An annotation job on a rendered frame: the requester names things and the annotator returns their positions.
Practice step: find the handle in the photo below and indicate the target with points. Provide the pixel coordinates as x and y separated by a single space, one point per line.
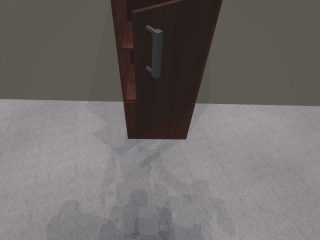
157 42

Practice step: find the cupboard door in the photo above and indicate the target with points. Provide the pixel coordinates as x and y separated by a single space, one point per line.
186 26

